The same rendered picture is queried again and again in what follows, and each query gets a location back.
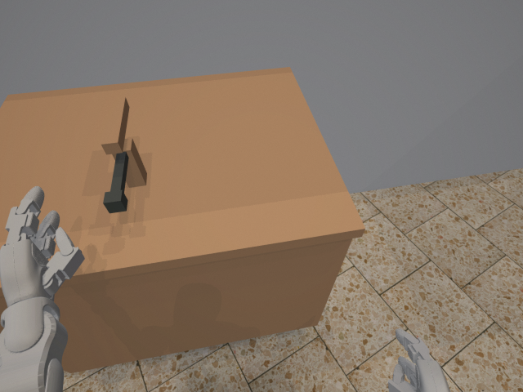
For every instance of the left robot forearm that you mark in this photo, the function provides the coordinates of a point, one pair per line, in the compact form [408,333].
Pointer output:
[32,344]

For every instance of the tap lever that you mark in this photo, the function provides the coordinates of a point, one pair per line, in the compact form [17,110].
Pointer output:
[115,200]

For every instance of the robot right hand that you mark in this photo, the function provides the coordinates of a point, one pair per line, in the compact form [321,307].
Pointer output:
[426,376]

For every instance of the counter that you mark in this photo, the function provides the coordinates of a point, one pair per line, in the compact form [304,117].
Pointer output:
[237,222]

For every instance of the robot left hand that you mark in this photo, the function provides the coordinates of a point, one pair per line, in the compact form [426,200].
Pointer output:
[24,257]

